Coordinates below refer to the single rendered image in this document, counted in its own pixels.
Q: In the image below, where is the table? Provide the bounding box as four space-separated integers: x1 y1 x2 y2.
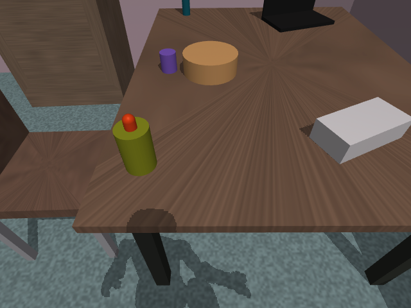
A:
72 7 411 286

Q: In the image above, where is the chair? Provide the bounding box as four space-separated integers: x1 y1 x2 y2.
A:
0 90 119 261

